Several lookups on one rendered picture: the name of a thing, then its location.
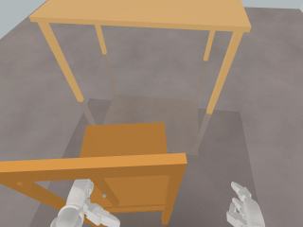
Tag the robot right hand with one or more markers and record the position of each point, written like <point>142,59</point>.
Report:
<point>249,212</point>

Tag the robot left forearm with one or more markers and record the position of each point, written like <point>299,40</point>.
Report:
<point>71,215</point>

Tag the chair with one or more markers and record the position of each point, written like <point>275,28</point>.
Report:
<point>129,163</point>

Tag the table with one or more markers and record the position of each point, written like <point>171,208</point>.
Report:
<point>213,15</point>

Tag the robot left hand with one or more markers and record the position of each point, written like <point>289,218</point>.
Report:
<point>80,191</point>

